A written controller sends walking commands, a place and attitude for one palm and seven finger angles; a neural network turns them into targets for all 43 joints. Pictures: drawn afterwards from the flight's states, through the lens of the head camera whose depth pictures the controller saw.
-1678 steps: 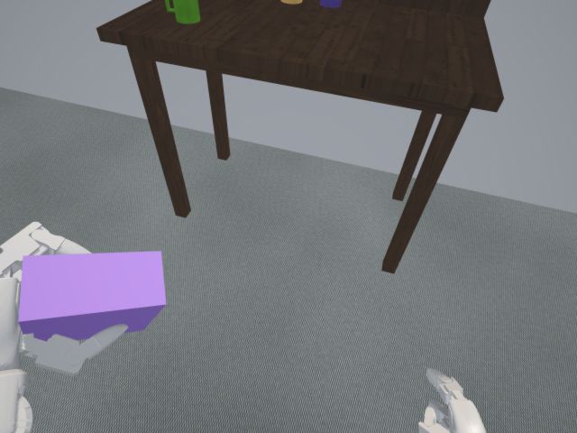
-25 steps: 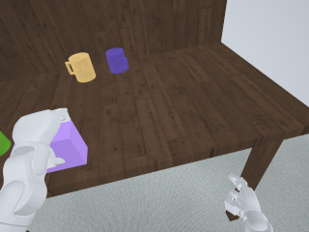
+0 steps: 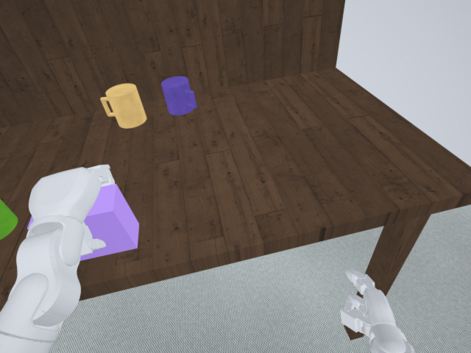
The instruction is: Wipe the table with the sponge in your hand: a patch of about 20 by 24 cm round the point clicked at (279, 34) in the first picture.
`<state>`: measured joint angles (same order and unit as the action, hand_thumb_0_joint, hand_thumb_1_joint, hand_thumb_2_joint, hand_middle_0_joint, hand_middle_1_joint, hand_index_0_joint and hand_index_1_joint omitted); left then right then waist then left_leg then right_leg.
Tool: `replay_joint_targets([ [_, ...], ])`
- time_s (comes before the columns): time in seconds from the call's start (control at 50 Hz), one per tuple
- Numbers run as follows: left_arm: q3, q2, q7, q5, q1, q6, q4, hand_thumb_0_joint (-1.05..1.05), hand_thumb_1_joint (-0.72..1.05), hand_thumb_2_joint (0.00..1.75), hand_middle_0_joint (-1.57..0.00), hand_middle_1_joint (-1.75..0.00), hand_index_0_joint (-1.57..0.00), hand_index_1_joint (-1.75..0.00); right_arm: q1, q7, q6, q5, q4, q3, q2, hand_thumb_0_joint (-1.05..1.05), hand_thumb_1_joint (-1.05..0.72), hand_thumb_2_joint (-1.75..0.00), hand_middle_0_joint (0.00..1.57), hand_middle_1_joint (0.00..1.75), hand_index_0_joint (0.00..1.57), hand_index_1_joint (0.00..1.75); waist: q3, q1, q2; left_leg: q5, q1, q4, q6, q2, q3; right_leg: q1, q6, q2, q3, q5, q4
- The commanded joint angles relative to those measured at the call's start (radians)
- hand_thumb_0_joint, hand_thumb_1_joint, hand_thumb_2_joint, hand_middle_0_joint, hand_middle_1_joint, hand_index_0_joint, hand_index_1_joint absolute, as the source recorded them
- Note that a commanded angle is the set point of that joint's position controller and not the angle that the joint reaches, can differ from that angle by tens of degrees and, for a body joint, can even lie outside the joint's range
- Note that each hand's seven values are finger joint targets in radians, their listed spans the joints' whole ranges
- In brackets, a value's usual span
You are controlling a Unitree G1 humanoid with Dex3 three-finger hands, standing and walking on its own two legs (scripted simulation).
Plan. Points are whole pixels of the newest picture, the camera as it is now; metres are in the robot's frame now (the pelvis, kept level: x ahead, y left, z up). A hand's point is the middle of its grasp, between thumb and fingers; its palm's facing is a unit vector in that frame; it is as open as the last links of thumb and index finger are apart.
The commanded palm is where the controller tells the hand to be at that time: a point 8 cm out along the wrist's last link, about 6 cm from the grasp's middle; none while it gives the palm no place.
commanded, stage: wipe forward along the first lane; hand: left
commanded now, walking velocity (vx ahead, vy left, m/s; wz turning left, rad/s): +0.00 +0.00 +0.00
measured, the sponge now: (95, 231) +0.24 +0.29 +0.11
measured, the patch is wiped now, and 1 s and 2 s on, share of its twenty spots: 0.10 0.35 0.45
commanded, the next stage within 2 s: slide across to the middle lane in 1.56 s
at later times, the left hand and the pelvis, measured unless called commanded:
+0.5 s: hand (90, 192) +0.29 +0.31 +0.16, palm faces +0.05 -0.03 -1.00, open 9.9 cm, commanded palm +0.26 +0.31 +0.19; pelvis +0.00 -0.01 +0.00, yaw +1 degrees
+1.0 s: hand (91, 174) +0.33 +0.34 +0.16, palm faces +0.01 -0.02 -1.00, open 10.0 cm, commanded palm +0.31 +0.33 +0.18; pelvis +0.00 +0.00 -0.01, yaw +1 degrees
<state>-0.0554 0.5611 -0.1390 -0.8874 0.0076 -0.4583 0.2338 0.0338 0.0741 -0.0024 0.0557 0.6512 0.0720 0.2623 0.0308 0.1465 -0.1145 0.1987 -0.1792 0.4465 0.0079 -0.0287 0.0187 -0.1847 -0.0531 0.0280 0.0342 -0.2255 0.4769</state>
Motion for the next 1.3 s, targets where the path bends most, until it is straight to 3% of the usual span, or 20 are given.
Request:
replay_joint_targets([
  [0.0,0.113,0.233,0.017,-0.03,0.308,0.0,-0.025,0.0,0.1,1.3,-1.2,-1.6,-1.2,-1.6,-0.215,0.023,-0.047,0.0,-0.158,-0.034,0.099,0.0,-0.9,-0.9,0.2,0.3,0.2,0.3,0.06,-0.026,0.126,0.018,-0.025,-0.06,0.017,-0.004,0.024,-0.019,-0.006,-0.03,-0.087,-0.075,-0.131],
  [0.02,0.129,0.259,0.015,-0.044,0.315,-0.002,-0.033,0.0,0.1,1.3,-1.2,-1.6,-1.2,-1.6,-0.237,0.029,-0.056,0.006,-0.169,-0.033,0.099,0.0,-0.9,-0.9,0.2,0.3,0.2,0.3,0.062,-0.024,0.121,0.031,-0.022,-0.056,0.018,-0.005,0.029,-0.028,-0.019,-0.024,-0.126,-0.099,-0.132],
  [0.04,0.094,0.223,0.008,-0.045,0.34,0.003,-0.055,0.0,0.1,1.3,-1.2,-1.6,-1.2,-1.6,-0.215,0.032,-0.053,0.0,-0.17,-0.031,0.098,0.0,-0.9,-0.9,0.2,0.3,0.2,0.3,0.078,-0.027,0.119,0.015,-0.029,-0.053,0.02,-0.008,0.023,-0.012,-0.014,-0.034,-0.089,-0.076,-0.126],
  [0.1,0.116,0.248,-0.008,-0.044,0.307,0.025,-0.106,0.0,0.1,1.3,-1.2,-1.6,-1.2,-1.6,-0.191,0.031,-0.046,0.0,-0.157,-0.038,0.106,0.0,-0.9,-0.9,0.2,0.3,0.2,0.3,0.098,-0.025,0.118,-0.022,-0.025,-0.033,0.019,-0.009,0.02,0.004,-0.009,-0.038,-0.092,-0.028,-0.118],
  [0.12,0.141,0.273,-0.013,-0.049,0.284,0.027,-0.106,0.0,0.1,1.3,-1.2,-1.6,-1.2,-1.6,-0.207,0.033,-0.053,0.004,-0.167,-0.039,0.107,0.0,-0.9,-0.9,0.2,0.3,0.2,0.3,0.113,-0.021,0.105,-0.022,-0.023,-0.025,0.02,-0.008,0.025,0.009,-0.021,-0.033,-0.135,-0.033,-0.117],
  [0.14,0.115,0.238,-0.022,-0.035,0.287,0.034,-0.111,0.0,0.1,1.3,-1.2,-1.6,-1.2,-1.6,-0.188,0.032,-0.048,-0.001,-0.177,-0.037,0.104,0.0,-0.9,-0.9,0.2,0.3,0.2,0.3,0.127,-0.022,0.125,-0.038,-0.034,-0.019,0.023,-0.008,0.019,0.031,-0.013,-0.045,-0.095,-0.004,-0.107],
  [0.2,0.134,0.257,-0.038,-0.025,0.266,0.061,-0.145,0.0,0.1,1.3,-1.2,-1.6,-1.2,-1.6,-0.165,0.031,-0.041,0.0,-0.173,-0.041,0.11,0.0,-0.9,-0.9,0.2,0.3,0.2,0.3,0.105,-0.028,0.135,-0.046,-0.039,-0.005,0.026,-0.01,0.011,0.019,-0.001,-0.048,-0.092,0.02,-0.108],
  [0.22,0.168,0.303,-0.038,-0.035,0.272,0.065,-0.163,0.0,0.1,1.3,-1.2,-1.6,-1.2,-1.6,-0.176,0.033,-0.048,0.003,-0.175,-0.043,0.114,0.0,-0.9,-0.9,0.2,0.3,0.2,0.3,0.088,-0.032,0.136,-0.028,-0.047,0.001,0.024,-0.007,0.02,0.001,-0.012,-0.041,-0.135,-0.014,-0.117],
  [0.28,0.116,0.252,-0.046,-0.03,0.325,0.088,-0.216,0.0,0.1,1.3,-1.2,-1.6,-1.2,-1.6,-0.137,0.037,-0.041,0.0,-0.175,-0.044,0.117,0.0,-0.9,-0.9,0.2,0.3,0.2,0.3,0.054,-0.047,0.14,-0.007,-0.054,0.006,0.028,-0.011,0.01,-0.029,0.0,-0.051,-0.095,-0.043,-0.13],
  [0.32,0.168,0.312,-0.039,-0.044,0.325,0.105,-0.23,0.0,0.1,1.3,-1.2,-1.6,-1.2,-1.6,-0.139,0.038,-0.05,0.004,-0.173,-0.052,0.121,0.0,-0.9,-0.9,0.2,0.3,0.2,0.3,0.062,-0.044,0.133,-0.009,-0.055,0.02,0.027,-0.011,0.021,-0.031,-0.013,-0.045,-0.146,-0.049,-0.129],
  [0.36,0.118,0.263,-0.04,-0.043,0.357,0.111,-0.271,0.0,0.1,1.3,-1.2,-1.6,-1.2,-1.6,-0.109,0.04,-0.042,0.003,-0.172,-0.051,0.122,0.0,-0.9,-0.9,0.2,0.3,0.2,0.3,0.048,-0.057,0.144,-0.007,-0.065,0.023,0.029,-0.015,0.008,-0.039,-0.001,-0.055,-0.114,-0.046,-0.129],
  [0.42,0.153,0.302,-0.036,-0.044,0.358,0.127,-0.3,0.0,0.1,1.3,-1.2,-1.6,-1.2,-1.6,-0.11,0.041,-0.046,0.007,-0.172,-0.061,0.128,0.0,-0.9,-0.9,0.2,0.3,0.2,0.3,0.059,-0.054,0.137,0.012,-0.071,0.03,0.028,-0.014,0.018,-0.042,-0.01,-0.05,-0.147,-0.081,-0.136],
  [0.54,0.114,0.28,-0.038,-0.055,0.425,0.144,-0.386,0.0,0.1,1.3,-1.2,-1.6,-1.2,-1.6,-0.054,0.039,-0.031,0.003,-0.175,-0.068,0.139,0.0,-0.9,-0.9,0.2,0.3,0.2,0.3,0.086,-0.07,0.163,0.013,-0.105,0.048,0.033,-0.018,0.01,-0.026,-0.004,-0.063,-0.125,-0.058,-0.124],
  [0.62,0.119,0.297,-0.043,-0.059,0.455,0.154,-0.464,0.0,0.1,1.3,-1.2,-1.6,-1.2,-1.6,-0.052,0.038,-0.023,0.013,-0.166,-0.071,0.145,0.0,-0.9,-0.9,0.2,0.3,0.2,0.3,0.044,-0.082,0.169,0.047,-0.125,0.044,0.031,-0.014,0.018,-0.07,-0.007,-0.054,-0.142,-0.106,-0.137],
  [0.82,0.128,0.308,-0.035,-0.068,0.472,0.183,-0.562,0.0,0.1,1.3,-1.2,-1.6,-1.2,-1.6,-0.01,0.029,0.008,0.018,-0.167,-0.08,0.155,0.0,-0.9,-0.9,0.2,0.3,0.2,0.3,0.071,-0.083,0.173,0.048,-0.145,0.034,0.037,-0.012,0.02,-0.076,-0.007,-0.04,-0.096,-0.07,-0.111],
  [0.86,0.095,0.275,-0.033,-0.068,0.498,0.185,-0.57,0.0,0.1,1.3,-1.2,-1.6,-1.2,-1.6,0.009,0.028,0.016,0.019,-0.166,-0.081,0.155,0.0,-0.9,-0.9,0.2,0.3,0.2,0.3,0.069,-0.093,0.171,0.053,-0.143,0.034,0.038,-0.014,0.011,-0.089,0.0,-0.041,-0.077,-0.073,-0.11],
  [0.92,0.128,0.331,-0.027,-0.071,0.56,0.186,-0.607,0.0,0.1,1.3,-1.2,-1.6,-1.2,-1.6,0.004,0.032,0.018,0.022,-0.162,-0.081,0.161,0.0,-0.9,-0.9,0.2,0.3,0.2,0.3,0.066,-0.095,0.173,0.077,-0.155,0.026,0.039,-0.014,0.02,-0.097,-0.005,-0.035,-0.086,-0.107,-0.116],
  [1.08,0.032,0.253,-0.033,-0.108,0.664,0.19,-0.691,0.0,0.1,1.3,-1.2,-1.6,-1.2,-1.6,0.048,0.028,0.033,0.026,-0.155,-0.083,0.159,0.0,-0.9,-0.9,0.2,0.3,0.2,0.3,0.097,-0.117,0.139,0.075,-0.14,0.006,0.042,-0.012,0.027,-0.112,-0.011,-0.025,-0.04,-0.076,-0.105],
  [1.12,0.068,0.301,-0.034,-0.109,0.695,0.199,-0.706,0.0,0.1,1.3,-1.2,-1.6,-1.2,-1.6,0.043,0.029,0.031,0.027,-0.152,-0.082,0.162,0.0,-0.9,-0.9,0.2,0.3,0.2,0.3,0.108,-0.116,0.147,0.074,-0.145,0.004,0.043,-0.01,0.034,-0.106,-0.015,-0.024,-0.048,-0.073,-0.104],
  [1.28,0.038,0.275,-0.037,-0.117,0.762,0.23,-0.788,0.0,0.1,1.3,-1.2,-1.6,-1.2,-1.6,0.088,0.029,0.043,0.026,-0.14,-0.087,0.165,0.0,-0.9,-0.9,0.2,0.3,0.2,0.3,0.106,-0.128,0.149,0.055,-0.136,-0.002,0.046,-0.01,0.032,-0.125,-0.012,-0.017,-0.022,-0.046,-0.107],
])
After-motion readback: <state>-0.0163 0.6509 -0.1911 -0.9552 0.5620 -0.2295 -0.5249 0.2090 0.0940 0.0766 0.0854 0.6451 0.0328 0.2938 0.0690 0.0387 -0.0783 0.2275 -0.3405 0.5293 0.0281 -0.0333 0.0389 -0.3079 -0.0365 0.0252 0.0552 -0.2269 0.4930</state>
